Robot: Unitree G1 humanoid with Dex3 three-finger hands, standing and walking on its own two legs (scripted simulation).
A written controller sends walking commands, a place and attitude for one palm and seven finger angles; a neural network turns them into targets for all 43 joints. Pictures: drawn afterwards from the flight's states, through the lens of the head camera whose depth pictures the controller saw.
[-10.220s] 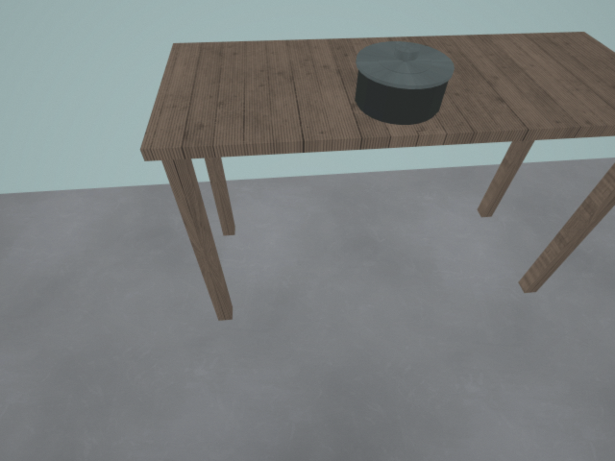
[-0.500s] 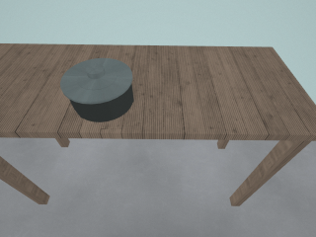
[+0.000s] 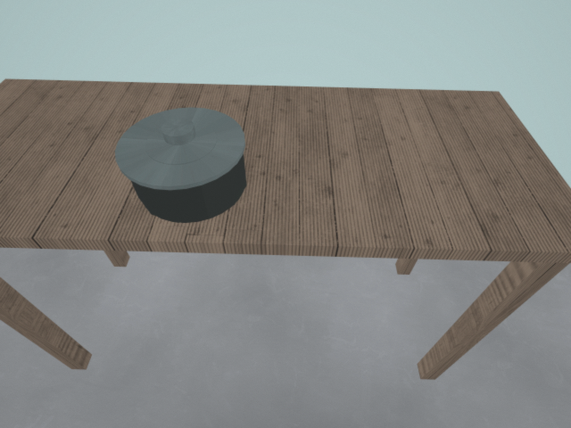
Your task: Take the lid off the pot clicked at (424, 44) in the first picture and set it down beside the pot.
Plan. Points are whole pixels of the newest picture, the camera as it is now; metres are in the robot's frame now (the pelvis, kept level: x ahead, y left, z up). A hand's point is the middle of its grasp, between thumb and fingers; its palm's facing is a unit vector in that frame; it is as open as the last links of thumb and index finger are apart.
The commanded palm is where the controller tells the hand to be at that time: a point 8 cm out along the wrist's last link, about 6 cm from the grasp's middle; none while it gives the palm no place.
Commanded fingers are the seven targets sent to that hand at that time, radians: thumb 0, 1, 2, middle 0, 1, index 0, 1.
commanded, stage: shuffle to correct the standing spot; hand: left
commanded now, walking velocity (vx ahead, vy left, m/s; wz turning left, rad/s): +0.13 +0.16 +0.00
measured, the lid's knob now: (178, 131) +0.52 +0.22 +0.14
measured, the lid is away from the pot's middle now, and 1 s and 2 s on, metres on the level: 0.00 0.00 0.00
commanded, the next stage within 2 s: come to a stop and stand still in 0.28 s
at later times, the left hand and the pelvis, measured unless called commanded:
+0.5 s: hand out of the picture +0.10 +0.23 -0.16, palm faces +0.07 -0.97 -0.22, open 7.4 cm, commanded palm none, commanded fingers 0.00 0.90 0.90 -0.20 -0.30 -0.20 -0.30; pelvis +0.05 +0.05 +0.00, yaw +3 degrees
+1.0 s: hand out of the picture +0.10 +0.26 -0.18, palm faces +0.09 -0.97 -0.21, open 7.4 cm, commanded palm none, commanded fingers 0.00 0.90 0.90 -0.20 -0.30 -0.20 -0.30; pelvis +0.04 +0.06 -0.01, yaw +2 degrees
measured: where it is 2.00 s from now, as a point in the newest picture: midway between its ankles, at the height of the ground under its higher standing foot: outside the picture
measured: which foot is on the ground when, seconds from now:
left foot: down 0.00-0.62, up 0.64-0.90, down 0.92-1.00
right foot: down 0.00-0.22, up 0.24-0.58, down 0.60-0.94, up 0.96-1.00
